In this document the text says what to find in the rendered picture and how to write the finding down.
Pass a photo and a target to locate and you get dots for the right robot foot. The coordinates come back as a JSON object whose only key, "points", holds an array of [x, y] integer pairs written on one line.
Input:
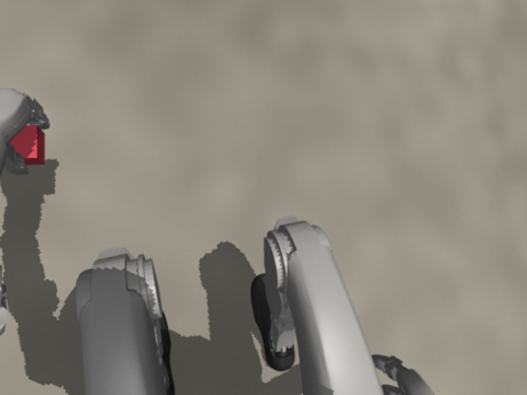
{"points": [[276, 360]]}

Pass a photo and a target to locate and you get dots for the right robot hand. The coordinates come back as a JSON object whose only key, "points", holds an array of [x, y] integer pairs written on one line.
{"points": [[408, 380]]}

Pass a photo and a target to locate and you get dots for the left robot foot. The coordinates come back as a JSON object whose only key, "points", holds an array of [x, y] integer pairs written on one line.
{"points": [[165, 336]]}

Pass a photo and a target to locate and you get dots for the small box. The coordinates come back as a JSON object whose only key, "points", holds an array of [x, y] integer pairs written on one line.
{"points": [[29, 143]]}

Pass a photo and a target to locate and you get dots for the left robot hand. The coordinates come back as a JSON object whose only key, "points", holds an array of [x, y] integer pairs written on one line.
{"points": [[16, 111]]}

